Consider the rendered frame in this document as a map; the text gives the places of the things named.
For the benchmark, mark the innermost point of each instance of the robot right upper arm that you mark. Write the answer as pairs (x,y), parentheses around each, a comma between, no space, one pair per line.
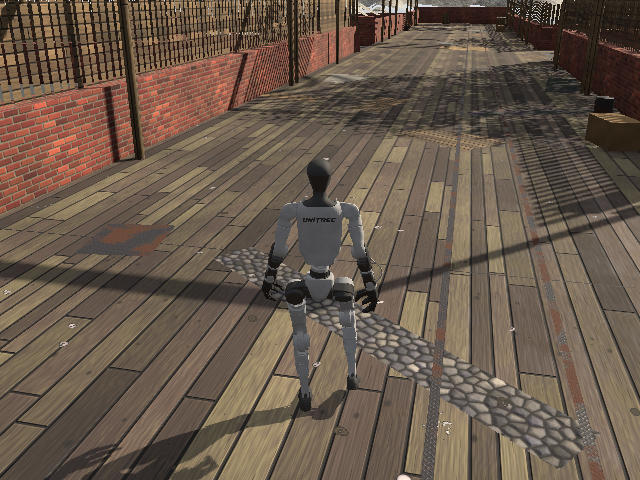
(351,212)

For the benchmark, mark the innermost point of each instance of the left robot forearm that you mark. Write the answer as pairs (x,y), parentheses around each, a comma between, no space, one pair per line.
(272,266)

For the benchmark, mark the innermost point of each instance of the robot left thigh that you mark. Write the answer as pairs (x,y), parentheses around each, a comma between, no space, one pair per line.
(295,294)

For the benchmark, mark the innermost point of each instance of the right robot hand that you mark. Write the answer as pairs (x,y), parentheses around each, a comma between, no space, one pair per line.
(372,297)

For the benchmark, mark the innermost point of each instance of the robot torso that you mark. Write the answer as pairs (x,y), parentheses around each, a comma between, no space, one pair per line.
(319,236)

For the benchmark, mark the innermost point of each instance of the right robot forearm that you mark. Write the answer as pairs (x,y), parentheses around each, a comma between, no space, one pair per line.
(366,271)

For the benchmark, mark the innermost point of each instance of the robot left upper arm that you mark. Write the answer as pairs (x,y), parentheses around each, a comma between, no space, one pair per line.
(287,213)

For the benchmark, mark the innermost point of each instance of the left robot hand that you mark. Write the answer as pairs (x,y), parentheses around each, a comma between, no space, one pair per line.
(273,286)

